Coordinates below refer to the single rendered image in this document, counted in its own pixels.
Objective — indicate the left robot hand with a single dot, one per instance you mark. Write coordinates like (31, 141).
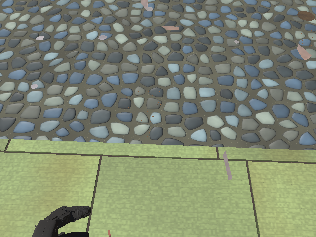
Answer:
(60, 217)

